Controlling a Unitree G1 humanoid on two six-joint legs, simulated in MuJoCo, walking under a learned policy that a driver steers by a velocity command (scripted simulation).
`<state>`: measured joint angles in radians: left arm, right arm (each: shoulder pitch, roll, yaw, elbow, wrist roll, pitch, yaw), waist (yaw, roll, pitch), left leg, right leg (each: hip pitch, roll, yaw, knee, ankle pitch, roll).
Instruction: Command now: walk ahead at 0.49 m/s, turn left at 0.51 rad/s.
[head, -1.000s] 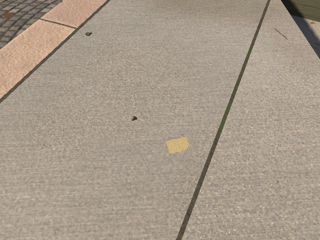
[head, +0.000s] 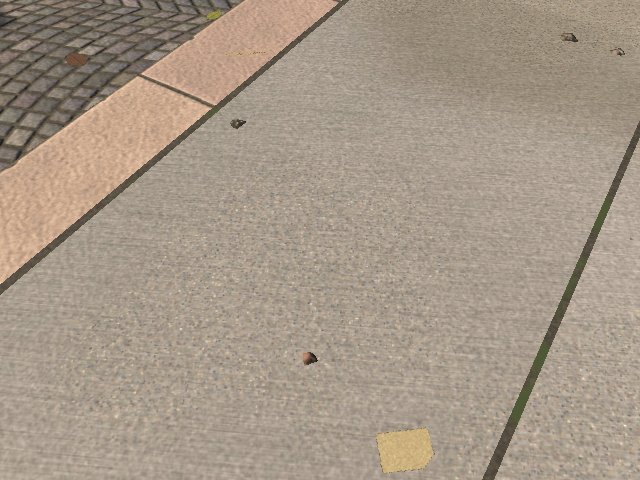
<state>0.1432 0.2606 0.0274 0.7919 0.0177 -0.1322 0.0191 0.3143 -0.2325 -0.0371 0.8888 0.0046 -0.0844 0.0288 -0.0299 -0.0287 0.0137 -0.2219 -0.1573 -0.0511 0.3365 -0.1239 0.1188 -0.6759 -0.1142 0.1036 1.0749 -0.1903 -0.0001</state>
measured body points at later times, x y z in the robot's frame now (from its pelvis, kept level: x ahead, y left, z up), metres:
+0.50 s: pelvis +0.27 -0.04 +0.01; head +0.29 -0.05 +0.46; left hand +0.23 +0.23 -0.11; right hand +0.48 -0.26 -0.10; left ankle +0.31 +0.13 -0.67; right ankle +0.27 -0.15 -0.74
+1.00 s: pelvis +0.50 +0.08 +0.00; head +0.51 +0.09 +0.45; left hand +0.58 +0.37 -0.11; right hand +0.59 -0.19 -0.11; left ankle +0.46 +0.16 -0.74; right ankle +0.60 -0.08 -0.66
